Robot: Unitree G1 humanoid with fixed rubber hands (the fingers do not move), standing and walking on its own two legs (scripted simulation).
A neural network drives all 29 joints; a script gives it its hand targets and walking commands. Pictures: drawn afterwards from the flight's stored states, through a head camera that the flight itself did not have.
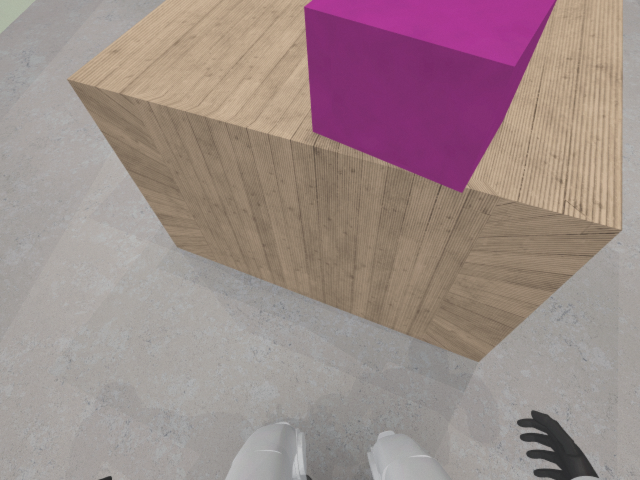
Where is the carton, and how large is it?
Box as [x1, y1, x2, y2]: [304, 0, 556, 192]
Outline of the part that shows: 313,131 461,192 504,117 556,0 312,0 304,7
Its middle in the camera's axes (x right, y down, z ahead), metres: +0.16 -0.27 +0.63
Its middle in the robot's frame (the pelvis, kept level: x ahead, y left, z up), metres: +0.68 -0.14 +0.08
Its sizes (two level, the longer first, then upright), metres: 0.292 0.206 0.224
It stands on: a pedestal, 0.70 m high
